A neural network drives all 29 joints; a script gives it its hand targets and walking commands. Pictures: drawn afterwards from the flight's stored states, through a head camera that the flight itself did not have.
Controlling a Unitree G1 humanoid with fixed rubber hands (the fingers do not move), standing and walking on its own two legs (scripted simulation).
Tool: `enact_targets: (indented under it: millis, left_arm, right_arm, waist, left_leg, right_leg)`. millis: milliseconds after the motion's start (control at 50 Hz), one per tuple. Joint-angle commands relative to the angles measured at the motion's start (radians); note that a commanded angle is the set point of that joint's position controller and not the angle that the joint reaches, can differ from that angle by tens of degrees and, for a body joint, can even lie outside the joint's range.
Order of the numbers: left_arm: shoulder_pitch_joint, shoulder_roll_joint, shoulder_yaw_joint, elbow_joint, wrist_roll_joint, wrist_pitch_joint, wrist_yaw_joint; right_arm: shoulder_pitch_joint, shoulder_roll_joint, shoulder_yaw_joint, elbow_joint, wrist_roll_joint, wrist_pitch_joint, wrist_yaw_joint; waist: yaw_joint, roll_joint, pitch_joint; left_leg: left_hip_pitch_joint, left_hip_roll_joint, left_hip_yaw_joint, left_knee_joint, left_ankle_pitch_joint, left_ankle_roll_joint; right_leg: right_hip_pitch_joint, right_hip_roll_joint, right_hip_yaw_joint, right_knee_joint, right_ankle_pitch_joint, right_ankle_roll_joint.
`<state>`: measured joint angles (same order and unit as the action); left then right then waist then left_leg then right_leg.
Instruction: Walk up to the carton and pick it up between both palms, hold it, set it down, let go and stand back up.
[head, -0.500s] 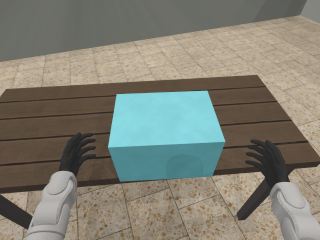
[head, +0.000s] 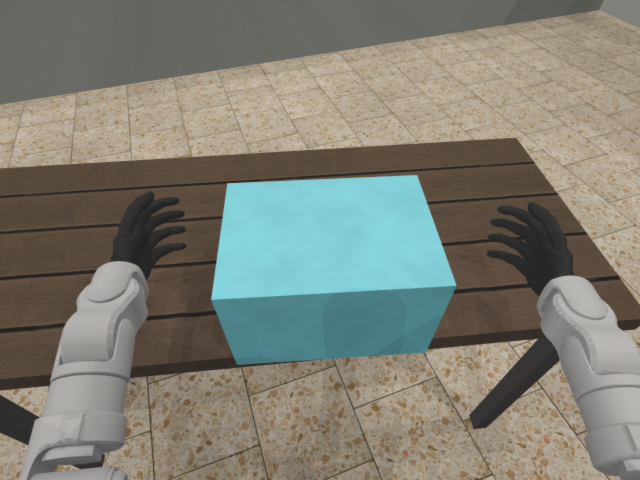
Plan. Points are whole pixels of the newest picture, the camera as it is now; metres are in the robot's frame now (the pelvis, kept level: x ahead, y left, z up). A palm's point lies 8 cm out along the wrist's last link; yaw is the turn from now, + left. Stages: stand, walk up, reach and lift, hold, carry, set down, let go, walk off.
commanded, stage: reach and lift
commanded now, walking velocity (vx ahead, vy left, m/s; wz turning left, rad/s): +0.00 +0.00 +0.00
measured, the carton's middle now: (327, 269) +0.41 +0.03 +0.01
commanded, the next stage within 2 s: none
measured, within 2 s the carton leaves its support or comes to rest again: neither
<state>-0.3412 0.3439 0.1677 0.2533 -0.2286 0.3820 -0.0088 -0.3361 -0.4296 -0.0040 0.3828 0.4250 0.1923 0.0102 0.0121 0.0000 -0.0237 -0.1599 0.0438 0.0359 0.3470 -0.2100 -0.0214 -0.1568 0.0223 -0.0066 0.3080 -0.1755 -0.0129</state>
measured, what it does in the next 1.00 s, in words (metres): stands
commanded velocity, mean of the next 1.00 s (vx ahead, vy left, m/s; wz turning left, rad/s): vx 0.00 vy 0.00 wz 0.00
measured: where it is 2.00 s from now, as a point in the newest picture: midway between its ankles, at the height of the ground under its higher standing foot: outside the picture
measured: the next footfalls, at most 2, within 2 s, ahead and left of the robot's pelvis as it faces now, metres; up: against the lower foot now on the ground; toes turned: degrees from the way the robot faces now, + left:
none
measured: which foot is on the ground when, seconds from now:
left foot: down 0.00-1.00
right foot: down 0.00-1.00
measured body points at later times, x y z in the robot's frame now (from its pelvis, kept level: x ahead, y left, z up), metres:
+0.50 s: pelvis +0.01 +0.00 +0.00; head +0.03 +0.01 +0.45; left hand +0.41 +0.26 +0.15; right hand +0.43 -0.23 +0.15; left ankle -0.02 +0.13 -0.75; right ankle -0.01 -0.11 -0.75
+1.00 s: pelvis -0.01 +0.00 -0.01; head +0.04 +0.01 +0.44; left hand +0.39 +0.27 +0.06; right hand +0.44 -0.19 +0.06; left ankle -0.02 +0.13 -0.75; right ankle -0.01 -0.11 -0.75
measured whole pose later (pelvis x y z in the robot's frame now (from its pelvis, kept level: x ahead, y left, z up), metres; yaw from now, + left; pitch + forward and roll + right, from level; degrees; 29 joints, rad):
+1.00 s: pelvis -0.01 +0.00 -0.01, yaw +2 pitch +12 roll -2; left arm -0.72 0.33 0.02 0.96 -0.24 -0.01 0.01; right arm -0.74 -0.37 0.08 1.07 0.40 -0.10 0.01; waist 0.06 0.01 -0.11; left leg -0.46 0.05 -0.02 0.49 -0.24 -0.02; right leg -0.41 0.03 -0.04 0.39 -0.19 -0.01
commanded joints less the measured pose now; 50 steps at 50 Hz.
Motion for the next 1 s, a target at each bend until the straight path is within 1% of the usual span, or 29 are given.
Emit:
enact_targets:
  millis: [0, 20, 40, 80, 100, 120, 140, 160, 180, 200, 220, 240, 260, 280, 300, 320, 340, 360, 380, 400, 420, 440, 460, 480, 580, 700, 800, 900, 980]
  left_arm:
    - [-0.315, 0.165, 0.064, -0.145, 0.016, 0.005, 0.000]
    - [-0.340, 0.184, 0.068, -0.102, 0.010, 0.018, -0.005]
    - [-0.393, 0.195, 0.075, -0.124, 0.010, 0.025, -0.005]
    - [-0.405, 0.194, 0.067, -0.087, 0.015, 0.029, -0.008]
    - [-0.421, 0.191, 0.062, -0.078, 0.017, 0.029, -0.006]
    - [-0.452, 0.193, 0.057, -0.092, 0.011, 0.032, -0.006]
    - [-0.477, 0.199, 0.056, -0.128, 0.001, 0.031, 0.001]
    - [-0.476, 0.195, 0.053, -0.153, 0.005, 0.039, 0.008]
    - [-0.505, 0.195, 0.041, -0.184, 0.005, 0.046, 0.012]
    - [-0.497, 0.203, 0.051, -0.130, 0.023, 0.060, 0.013]
    - [-0.496, 0.191, 0.044, -0.093, 0.026, 0.076, 0.008]
    - [-0.546, 0.208, 0.047, -0.058, 0.015, 0.086, 0.003]
    - [-0.573, 0.208, 0.051, -0.090, 0.014, 0.088, 0.009]
    - [-0.582, 0.197, 0.030, -0.084, 0.014, 0.086, 0.012]
    - [-0.613, 0.215, 0.042, -0.096, 0.012, 0.085, 0.015]
    - [-0.626, 0.195, 0.017, -0.044, 0.011, 0.096, 0.019]
    - [-0.644, 0.214, 0.036, -0.017, 0.014, 0.097, 0.018]
    - [-0.662, 0.214, 0.020, -0.020, 0.011, 0.096, 0.023]
    - [-0.691, 0.218, 0.028, -0.005, 0.009, 0.096, 0.026]
    - [-0.715, 0.226, 0.025, 0.025, 0.007, 0.096, 0.028]
    - [-0.716, 0.231, 0.027, 0.018, 0.007, 0.087, 0.027]
    - [-0.729, 0.234, 0.024, 0.076, 0.000, 0.084, 0.027]
    - [-0.634, 0.229, 0.045, 0.089, 0.029, 0.097, 0.024]
    - [-0.681, 0.252, 0.036, 0.093, 0.020, 0.099, 0.018]
    - [-0.802, 0.256, -0.013, 0.166, -0.014, 0.063, 0.017]
    - [-0.800, 0.221, -0.062, 0.303, -0.019, -0.041, 0.005]
    - [-0.737, 0.168, -0.075, 0.430, 0.020, -0.229, -0.008]
    - [-0.835, 0.164, -0.104, 0.486, -0.001, -0.411, 0.016]
    - [-0.891, 0.158, -0.136, 0.581, -0.042, -0.507, 0.034]
  right_arm:
    - [-0.320, -0.203, -0.049, -0.079, 0.023, -0.005, 0.003]
    - [-0.354, -0.199, -0.041, -0.050, 0.021, 0.004, -0.002]
    - [-0.418, -0.215, -0.053, -0.104, 0.014, 0.002, -0.003]
    - [-0.440, -0.202, -0.036, -0.066, 0.026, 0.007, 0.001]
    - [-0.443, -0.208, -0.047, -0.043, 0.024, 0.008, 0.005]
    - [-0.478, -0.224, -0.050, -0.045, 0.026, 0.007, 0.007]
    - [-0.490, -0.245, -0.063, -0.031, 0.025, 0.000, 0.006]
    - [-0.501, -0.269, -0.062, -0.052, 0.029, -0.009, 0.008]
    - [-0.539, -0.262, -0.064, -0.069, 0.034, -0.015, 0.011]
    - [-0.525, -0.254, -0.062, 0.003, 0.038, -0.009, 0.014]
    - [-0.537, -0.272, -0.055, 0.029, 0.038, -0.004, 0.013]
    - [-0.594, -0.261, -0.042, 0.027, 0.041, 0.008, 0.015]
    - [-0.608, -0.289, -0.053, 0.021, 0.035, 0.009, 0.013]
    - [-0.590, -0.281, -0.055, 0.092, 0.035, 0.015, 0.014]
    - [-0.638, -0.279, -0.047, 0.061, 0.036, 0.016, 0.014]
    - [-0.651, -0.271, -0.039, 0.113, 0.043, 0.024, 0.021]
    - [-0.683, -0.283, -0.042, 0.123, 0.044, 0.026, 0.024]
    - [-0.696, -0.277, -0.028, 0.134, 0.051, 0.027, 0.028]
    - [-0.733, -0.289, -0.032, 0.154, 0.058, 0.026, 0.032]
    - [-0.757, -0.295, -0.032, 0.169, 0.052, 0.025, 0.032]
    - [-0.776, -0.295, -0.028, 0.130, 0.041, 0.014, 0.029]
    - [-0.784, -0.272, -0.014, 0.188, 0.045, 0.020, 0.027]
    - [-0.749, -0.291, 0.030, 0.201, 0.081, 0.025, 0.023]
    - [-0.782, -0.290, 0.028, 0.203, 0.090, 0.027, 0.016]
    - [-0.879, -0.289, 0.021, 0.271, 0.076, 0.021, 0.016]
    - [-0.849, -0.238, 0.033, 0.398, 0.046, -0.032, 0.015]
    - [-0.763, -0.166, 0.038, 0.486, 0.001, -0.168, 0.009]
    - [-0.851, -0.170, 0.022, 0.506, -0.025, -0.320, -0.004]
    - [-0.920, -0.183, 0.035, 0.566, -0.024, -0.387, -0.006]
  waist:
    - [0.008, 0.007, -0.312]
    - [-0.007, -0.015, -0.296]
    - [-0.005, -0.019, -0.323]
    - [0.008, -0.026, -0.335]
    - [0.007, 0.009, -0.360]
    - [-0.005, 0.017, -0.370]
    - [-0.004, 0.024, -0.416]
    - [0.000, 0.022, -0.447]
    - [0.003, 0.044, -0.502]
    - [0.003, 0.053, -0.455]
    - [-0.010, 0.040, -0.432]
    - [-0.001, 0.014, -0.434]
    - [-0.009, 0.014, -0.438]
    - [-0.012, 0.039, -0.440]
    - [-0.002, 0.026, -0.472]
    - [-0.016, 0.034, -0.465]
    - [0.001, 0.025, -0.458]
    - [0.013, 0.040, -0.460]
    - [0.007, 0.053, -0.469]
    - [0.006, 0.041, -0.489]
    - [0.016, 0.001, -0.520]
    - [0.015, 0.005, -0.499]
    - [0.073, -0.029, -0.479]
    - [0.055, -0.028, -0.486]
    - [0.042, -0.018, -0.500]
    - [0.021, 0.003, -0.499]
    - [0.023, 0.025, -0.492]
    - [0.029, 0.056, -0.616]
    - [0.023, 0.044, -0.746]
  left_leg:
    - [0.110, -0.052, -0.001, 0.013, 0.442, -0.023]
    - [0.109, -0.057, -0.003, 0.017, 0.419, -0.021]
    - [0.093, -0.060, 0.005, 0.008, 0.390, -0.015]
    - [0.081, -0.058, 0.002, 0.021, 0.433, -0.013]
    - [0.090, -0.054, 0.002, 0.024, 0.443, -0.018]
    - [0.104, -0.054, -0.001, 0.029, 0.455, -0.026]
    - [0.140, -0.053, -0.003, 0.045, 0.516, -0.037]
    - [0.180, -0.046, -0.009, 0.059, 0.560, -0.046]
    - [0.195, -0.052, 0.000, 0.082, 0.607, -0.056]
    - [0.200, -0.044, -0.008, 0.087, 0.624, -0.056]
    - [0.194, -0.050, -0.002, 0.084, 0.603, -0.053]
    - [0.174, -0.049, -0.004, 0.074, 0.557, -0.044]
    - [0.163, -0.053, -0.001, 0.068, 0.545, -0.045]
    - [0.160, -0.050, -0.005, 0.070, 0.548, -0.050]
    - [0.162, -0.047, -0.004, 0.076, 0.562, -0.047]
    - [0.174, -0.049, -0.002, 0.078, 0.590, -0.052]
    - [0.161, -0.043, -0.008, 0.073, 0.552, -0.045]
    - [0.160, -0.045, -0.005, 0.074, 0.583, -0.047]
    - [0.155, -0.043, -0.005, 0.081, 0.575, -0.051]
    - [0.158, -0.041, -0.005, 0.079, 0.544, -0.048]
    - [0.153, -0.044, -0.004, 0.077, 0.545, -0.039]
    - [0.120, -0.047, 0.002, 0.075, 0.544, -0.035]
    - [0.078, -0.058, 0.007, 0.062, 0.544, -0.011]
    - [0.044, -0.060, 0.014, 0.046, 0.515, -0.011]
    - [0.035, -0.054, 0.005, 0.049, 0.467, -0.013]
    - [0.022, -0.054, -0.010, 0.063, 0.435, -0.016]
    - [-0.016, -0.058, -0.015, 0.087, 0.437, -0.027]
    - [-0.005, -0.045, -0.012, 0.146, 0.474, -0.055]
    - [-0.020, -0.034, -0.013, 0.209, 0.495, -0.064]
  right_leg:
    - [0.112, 0.016, 0.034, -0.012, 0.375, 0.015]
    - [0.117, 0.013, 0.029, -0.018, 0.368, 0.019]
    - [0.117, 0.016, 0.027, -0.014, 0.365, 0.030]
    - [0.132, 0.017, 0.027, 0.001, 0.426, 0.029]
    - [0.141, 0.018, 0.028, 0.004, 0.417, 0.029]
    - [0.128, 0.020, 0.024, 0.006, 0.409, 0.028]
    - [0.126, 0.029, 0.014, 0.012, 0.452, 0.018]
    - [0.100, 0.038, -0.002, 0.010, 0.472, 0.016]
    - [0.106, 0.046, 0.000, 0.018, 0.500, 0.015]
    - [0.083, 0.040, 0.006, 0.013, 0.494, 0.016]
    - [0.077, 0.040, -0.003, -0.004, 0.477, 0.015]
    - [0.081, 0.044, 0.002, -0.004, 0.453, 0.019]
    - [0.090, 0.044, 0.003, 0.011, 0.463, 0.020]
    - [0.084, 0.042, -0.008, 0.012, 0.453, 0.016]
    - [0.099, 0.038, 0.004, 0.012, 0.475, 0.019]
    - [0.076, 0.041, -0.006, 0.014, 0.485, 0.020]
    - [0.067, 0.034, 0.000, 0.008, 0.467, 0.021]
    - [0.071, 0.042, -0.002, 0.013, 0.486, 0.023]
    - [0.062, 0.039, -0.003, 0.016, 0.465, 0.019]
    - [0.061, 0.039, -0.008, 0.013, 0.453, 0.022]
    - [0.086, 0.040, -0.012, 0.015, 0.482, 0.031]
    - [0.099, 0.038, 0.001, 0.022, 0.497, 0.032]
    - [0.176, 0.036, 0.010, 0.059, 0.569, 0.039]
    - [0.194, 0.031, 0.012, 0.070, 0.586, 0.047]
    - [0.127, 0.033, 0.000, 0.054, 0.508, 0.045]
    - [0.087, 0.028, -0.007, 0.038, 0.430, 0.040]
    - [0.062, 0.025, -0.018, 0.044, 0.389, 0.040]
    - [-0.045, 0.036, -0.048, 0.083, 0.377, 0.037]
    - [-0.138, 0.039, -0.058, 0.132, 0.386, 0.036]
